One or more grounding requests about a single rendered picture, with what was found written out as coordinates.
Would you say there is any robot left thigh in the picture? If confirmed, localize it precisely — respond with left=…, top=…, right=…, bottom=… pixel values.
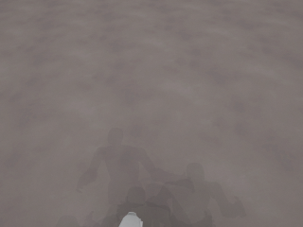
left=118, top=215, right=143, bottom=227

